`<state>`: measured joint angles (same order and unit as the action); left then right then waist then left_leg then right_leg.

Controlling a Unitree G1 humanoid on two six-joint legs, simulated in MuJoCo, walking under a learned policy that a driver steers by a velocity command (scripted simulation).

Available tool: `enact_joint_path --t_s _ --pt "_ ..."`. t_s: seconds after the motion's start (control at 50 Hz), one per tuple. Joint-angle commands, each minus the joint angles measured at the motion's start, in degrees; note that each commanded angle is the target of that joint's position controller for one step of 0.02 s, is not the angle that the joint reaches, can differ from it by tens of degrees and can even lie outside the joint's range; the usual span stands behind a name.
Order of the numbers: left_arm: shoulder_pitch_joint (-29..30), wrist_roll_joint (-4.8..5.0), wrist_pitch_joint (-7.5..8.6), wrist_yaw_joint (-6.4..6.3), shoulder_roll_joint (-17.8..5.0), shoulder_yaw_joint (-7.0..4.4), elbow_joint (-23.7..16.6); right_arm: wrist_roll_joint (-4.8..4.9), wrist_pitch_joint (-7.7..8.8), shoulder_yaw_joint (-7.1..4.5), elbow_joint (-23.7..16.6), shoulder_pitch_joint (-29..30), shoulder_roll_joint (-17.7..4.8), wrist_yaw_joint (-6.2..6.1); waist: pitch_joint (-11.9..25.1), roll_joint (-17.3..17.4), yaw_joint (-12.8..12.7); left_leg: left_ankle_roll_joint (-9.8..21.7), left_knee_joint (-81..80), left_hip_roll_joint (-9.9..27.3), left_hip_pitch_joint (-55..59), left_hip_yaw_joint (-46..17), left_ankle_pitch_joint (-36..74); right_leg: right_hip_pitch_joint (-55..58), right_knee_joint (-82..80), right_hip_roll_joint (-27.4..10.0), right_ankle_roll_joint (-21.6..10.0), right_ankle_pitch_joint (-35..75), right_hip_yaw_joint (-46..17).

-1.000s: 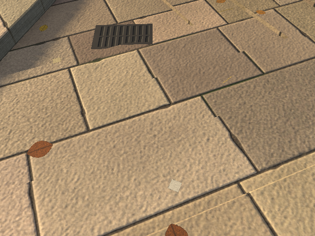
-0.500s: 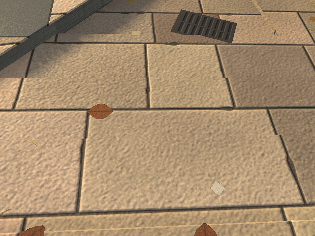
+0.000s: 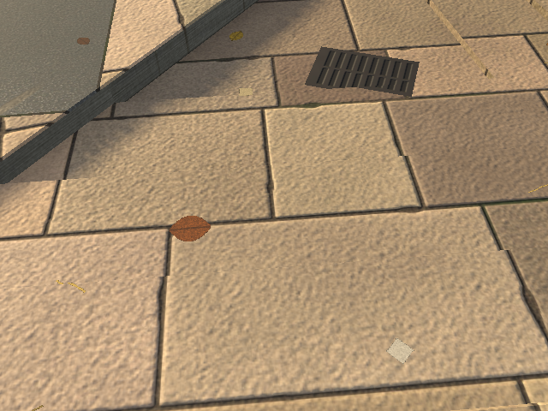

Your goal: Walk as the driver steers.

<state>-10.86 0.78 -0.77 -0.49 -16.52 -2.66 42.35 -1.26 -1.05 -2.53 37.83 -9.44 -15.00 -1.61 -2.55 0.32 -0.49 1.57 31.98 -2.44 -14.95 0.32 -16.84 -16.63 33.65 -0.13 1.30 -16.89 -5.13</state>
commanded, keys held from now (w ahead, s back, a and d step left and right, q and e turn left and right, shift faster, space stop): e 0.40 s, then w+e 0.06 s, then w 0.20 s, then w+q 0.34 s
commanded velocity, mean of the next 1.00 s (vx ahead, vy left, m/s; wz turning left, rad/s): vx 0.19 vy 0.00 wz -0.25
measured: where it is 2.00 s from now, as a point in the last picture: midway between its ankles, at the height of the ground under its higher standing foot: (326, 332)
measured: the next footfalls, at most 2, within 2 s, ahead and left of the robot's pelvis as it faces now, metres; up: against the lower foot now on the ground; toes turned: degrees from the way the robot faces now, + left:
right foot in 0.32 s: +0.02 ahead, -0.15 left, +0.00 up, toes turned -14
left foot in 0.88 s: +0.23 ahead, +0.02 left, +0.00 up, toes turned -17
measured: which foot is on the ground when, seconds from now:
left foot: down 0.00-0.32, up 0.34-0.86, down 0.88-1.00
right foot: down 0.00-0.06, up 0.08-0.30, down 0.32-0.90, up 0.92-1.00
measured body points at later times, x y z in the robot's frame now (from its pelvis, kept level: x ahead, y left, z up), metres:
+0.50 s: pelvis -0.01 -0.06 +0.01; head +0.02 -0.10 +0.46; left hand +0.21 +0.17 -0.07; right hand +0.07 -0.38 -0.10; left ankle +0.02 +0.10 -0.65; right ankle -0.02 -0.14 -0.73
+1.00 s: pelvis +0.17 -0.05 +0.01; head +0.19 -0.04 +0.46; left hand +0.33 +0.20 -0.11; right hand +0.23 -0.35 -0.08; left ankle +0.19 +0.03 -0.73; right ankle +0.04 -0.16 -0.66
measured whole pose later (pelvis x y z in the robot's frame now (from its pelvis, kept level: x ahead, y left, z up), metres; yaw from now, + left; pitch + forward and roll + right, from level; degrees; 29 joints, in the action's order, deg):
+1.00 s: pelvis +0.17 -0.05 +0.01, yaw -14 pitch +2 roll +0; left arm -18.0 0.5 4.5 0.6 -18.4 -2.5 40.2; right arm 1.1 4.8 -2.8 40.1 -13.9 -16.5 2.0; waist 0.0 -1.9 -0.5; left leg 3.8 27.0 -3.5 -15.6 -1.3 -13.6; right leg -21.3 60.0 0.5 -0.6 -21.9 -2.2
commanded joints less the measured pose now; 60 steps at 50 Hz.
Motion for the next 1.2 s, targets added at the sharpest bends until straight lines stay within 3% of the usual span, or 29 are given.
enact_joint_path --t_s 0.02,0.04,0.08,0.1,0.12,0.16,0.22,0.3,0.32,0.34,0.36,0.38,0.4,0.42,0.44,0.5,0.6,0.76,0.82,0.86,0.88,0.9,0.92,0.94,0.96,1.0,1.08,1.16,1.2 --pt "3.51 0.37 0.35 -0.78 -8.84 -2.47 -6.19 0.34 0.65 -3.08 -4.2 -1.36 -6.44 -0.15 4.6 -4.1 1.37 1.89 -3.11 3.95 5.19 -3.42 4.88 -5.24 -4.18 -4.81 -5.35 10.14 -9.27" --pt "3.41 0.39 0.09 -0.89 -8.03 -2.35 -6.87 0.36 0.66 -3.51 -4.06 -2.18 -7.24 -0.04 4.64 -0.28 1.21 3.62 -5.87 6.81 6.3 -6.21 6.01 -7.62 -0.09 -2.5 -3.83 8.11 -6.46" --pt "1.61 0.07 -0.53 -0.66 -6.51 -2.22 -7.67 0.22 0.88 -4.22 -4.02 -2.59 -9.52 -0.02 5.03 9.95 0.43 11.42 -11.75 19.73 8.37 -17.41 15.55 -12.86 13.16 1.26 -0.38 -5.08 1.66" --pt "2.46 -0.11 -0.79 -0.36 -7.61 -2.75 -8.2 0.04 1.37 -3.88 -4.69 -2.47 -8.74 -0.25 5.38 10.6 1.45 15.55 -12.53 25.1 8.65 -21.27 23.18 -15.8 24.08 -0.46 0.59 -17.12 1.9" --pt "2.99 0.28 -1.12 -0.04 -8.45 -3.42 -8.52 -0.01 1.81 -3.64 -4.92 -2.33 -8.55 -0.41 4.97 6.72 1.44 17.12 -12.44 26.76 8.72 -21.11 28.09 -18.06 31.34 -1.61 1.14 -19.56 0.71" --pt "3.18 0.71 -1.87 0.4 -6.07 -2.86 -8.66 0.85 2.1 -4.15 -4.79 0.88 -10.0 -0.49 3.59 4.24 0.24 13.44 -11.86 22.8 8.5 -12.93 27.47 -18.42 27.63 -4.18 1.71 -14.66 0.97" --pt "3.89 0.79 -2.01 1.46 -4.24 -1.99 -9.56 0.93 1.05 -4.75 -4.32 1.7 -11.31 -0.59 5.48 7.6 1.32 10.72 -10.03 18.21 6.66 -3.17 30.02 -9.79 17.37 -2.92 1.99 -9.8 6.3" --pt "-0.61 0.8 -2.7 2.18 -5.77 -3.18 -9.35 3.05 0.58 -4.9 -3.23 0.77 -11.45 -0.07 8.26 7.85 -0.6 6.61 -2.39 18.1 5.88 1.6 23.79 2.05 -2.27 1.27 -0.96 2.85 11.3" --pt "-2.62 0.48 -2.73 1.5 -7.87 -4.11 -9.07 2.87 0.87 -4.47 -1.85 -2.72 -9.54 0.33 8.37 3.18 -0.76 2.68 4.28 15.67 0.78 5.13 15.88 9.06 -8.21 1.4 -3.05 10.52 8.02" --pt "-4.51 0.38 -2.32 0.44 -15.0 -5.86 -10.36 0.09 0.89 -3.41 -3.17 -2.97 -6.25 0.47 7.56 -12.51 -0.04 -3.54 21.73 9.18 -15.8 9.62 -9.94 18.92 -11.45 -12.11 -8.89 31.91 -12.49" --pt "-4.08 -2.22 -0.8 0.98 -17.78 -5.74 -11.85 -0.39 1.02 -3.0 -6.43 2.97 -6.37 -0.14 10.14 -16.82 -2.4 -5.89 34.6 2.13 -24.37 0.6 -25.18 15.19 -13.02 -23.88 -22.23 39.14 -29.15" --pt "-3.94 -2.55 0.5 1.51 -14.9 -4.93 -11.7 0.83 0.84 -3.71 -6.14 4.9 -8.94 -0.5 10.45 -9.24 -3.86 -5.83 39.92 3.41 -25.03 -4.33 -23.17 14.75 -13.95 -22.04 -23.26 35.26 -25.39" --pt "-1.81 -1.91 1.21 1.33 -13.12 -4.28 -11.03 1.33 0.65 -3.82 -5.61 4.64 -9.19 -0.76 7.54 -7.81 -1.85 -5.22 39.68 4.17 -25.39 -4.94 -17.92 12.68 -13.36 -18.48 -19.85 31.62 -19.96" --pt "-1.08 -0.41 1.22 0.76 -11.66 -4.14 -10.46 0.76 0.78 -4.16 -4.21 2.94 -9.56 -1.07 7.66 -4.63 -0.72 -5.01 36.59 5.19 -25.68 -5.19 -12.5 13.02 -14.09 -14.84 -16.7 19.43 -17.53" --pt "-0.56 0.73 1.05 0.28 -10.3 -3.61 -10.22 0.53 0.95 -4.42 -4.08 2.71 -10.15 -1.0 7.17 -5.53 -0.25 -4.94 33.66 5.67 -25.72 -5.28 -8.11 12.6 -15.54 -13.13 -15.29 9.27 -17.27" --pt "-1.76 -0.12 1.43 -0.65 -8.53 -2.61 -10.43 1.53 2.13 -3.86 -3.16 2.62 -8.37 0.51 6.25 -7.65 -0.49 -4.82 28.16 4.66 -24.65 -3.96 0.75 12.1 -20.93 -11.08 -14.93 -8.64 -17.95" --pt "-5.44 -0.42 2.93 -0.87 -9.3 -2.67 -7.83 1.58 4.52 -2.6 -2.63 6.58 -6.0 1.58 3.29 -8.14 -2.76 -4.97 10.87 4.37 -20.1 -3.12 5.83 11.91 -22.65 -10.49 -14.0 -4.34 -15.02" --pt "-8.83 -0.07 3.77 0.56 -11.01 -2.86 -5.04 3.04 6.32 -1.55 -3.32 9.53 -6.32 3.31 -0.44 -7.1 -5.25 -1.35 1.18 4.99 -15.83 -1.31 4.94 10.37 -22.79 -13.57 -14.68 -6.5 -14.61" --pt "-9.15 0.17 3.65 0.95 -11.11 -2.92 -4.14 3.15 6.63 -1.17 -3.41 8.23 -6.4 3.97 -0.56 -6.22 -3.92 1.26 -1.75 4.33 -12.02 0.27 4.46 10.93 -21.01 -13.87 -13.79 -2.09 -11.88" --pt "-8.23 0.21 3.49 0.88 -10.75 -2.75 -4.01 2.88 6.51 -1.6 -1.56 2.47 -7.18 3.87 1.82 -5.29 -0.33 2.88 -4.76 2.05 -1.57 2.06 6.15 7.93 -15.74 -11.94 -11.65 7.0 -7.68" --pt "-7.42 -0.31 3.68 0.63 -9.35 -2.22 -4.28 3.06 6.41 -2.6 0.0 -3.67 -9.27 3.43 5.11 -3.9 2.68 4.47 -5.03 2.54 7.28 -0.15 6.23 4.81 -7.88 -9.48 -9.48 15.22 -3.78" --pt "-5.6 -1.17 4.21 0.35 -6.33 -1.11 -6.59 2.77 6.43 -3.84 0.99 -11.48 -14.03 2.97 10.36 4.73 5.47 9.22 -9.0 12.1 18.86 -15.65 1.89 -4.49 10.33 -3.67 -5.29 15.26 3.22" --pt "-6.1 -1.49 5.57 0.07 -5.24 -0.7 -9.28 2.86 6.43 -5.08 1.72 -15.46 -18.55 3.51 11.85 17.45 5.27 17.3 -15.94 21.09 29.61 -39.71 -5.41 -23.42 26.82 3.71 -1.24 -9.68 4.66" --pt "-4.28 0.0 6.65 0.4 -9.04 -1.47 -9.17 3.14 6.53 -3.74 1.58 -14.91 -13.57 3.71 8.56 11.47 5.83 17.46 -17.78 21.85 30.3 -41.32 -10.27 -31.42 33.11 1.27 -1.38 -12.39 -0.27" --pt "-2.41 0.83 7.38 0.97 -9.71 -1.64 -9.23 2.52 6.42 -3.08 0.86 -12.94 -11.41 3.52 4.55 8.41 5.29 16.12 -17.65 19.9 27.35 -35.23 -6.37 -33.55 34.38 -0.98 -2.06 -7.83 -0.45" --pt "-0.06 -1.07 8.09 1.33 -8.68 -1.54 -9.48 1.92 5.75 -2.51 -0.29 -10.2 -9.85 3.14 1.87 2.51 3.77 14.49 -18.5 15.95 21.04 -27.58 4.53 -31.64 29.4 -3.46 -1.77 -1.15 0.27" --pt "1.29 -1.81 7.36 1.57 -6.2 -1.06 -9.77 2.26 5.24 -2.31 -0.01 -8.64 -10.24 1.75 1.34 4.21 1.46 13.85 -20.53 11.79 11.92 -19.82 18.76 -24.75 18.77 -2.92 1.42 4.2 2.57" --pt "10.69 -1.34 7.7 1.81 -3.28 0.17 -11.71 2.67 4.69 -3.11 2.1 -11.12 -12.26 0.45 0.13 4.93 4.02 10.59 -19.71 7.47 3.37 -14.9 21.15 -14.76 1.18 0.77 2.54 18.6 3.98" --pt "11.9 -0.7 8.1 2.25 -4.53 -0.35 -11.43 2.75 4.56 -3.24 2.87 -12.97 -12.35 0.26 1.52 5.12 4.38 10.02 -18.62 8.86 2.85 -16.89 20.23 -10.0 -0.04 1.64 1.98 24.17 2.81"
